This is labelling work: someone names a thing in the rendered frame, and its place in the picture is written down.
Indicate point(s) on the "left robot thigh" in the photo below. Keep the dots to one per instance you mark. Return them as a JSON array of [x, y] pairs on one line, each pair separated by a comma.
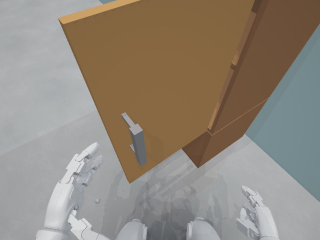
[[133, 231]]

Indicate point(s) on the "cupboard door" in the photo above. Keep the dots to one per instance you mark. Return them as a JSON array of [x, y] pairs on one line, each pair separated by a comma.
[[163, 62]]

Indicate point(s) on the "robot thigh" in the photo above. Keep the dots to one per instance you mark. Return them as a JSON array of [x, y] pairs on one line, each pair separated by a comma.
[[133, 231], [201, 230]]

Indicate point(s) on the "robot left forearm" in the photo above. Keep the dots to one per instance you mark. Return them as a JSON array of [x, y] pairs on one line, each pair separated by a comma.
[[52, 234]]

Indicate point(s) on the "handle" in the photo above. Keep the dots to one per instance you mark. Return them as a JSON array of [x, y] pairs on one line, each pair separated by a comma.
[[137, 136]]

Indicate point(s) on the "robot right hand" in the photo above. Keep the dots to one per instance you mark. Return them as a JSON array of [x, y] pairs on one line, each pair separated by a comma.
[[261, 222]]

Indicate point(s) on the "robot left hand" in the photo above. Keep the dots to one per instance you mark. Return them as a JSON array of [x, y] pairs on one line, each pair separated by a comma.
[[69, 192]]

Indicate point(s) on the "right robot thigh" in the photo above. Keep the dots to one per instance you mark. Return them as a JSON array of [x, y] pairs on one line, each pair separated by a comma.
[[201, 230]]

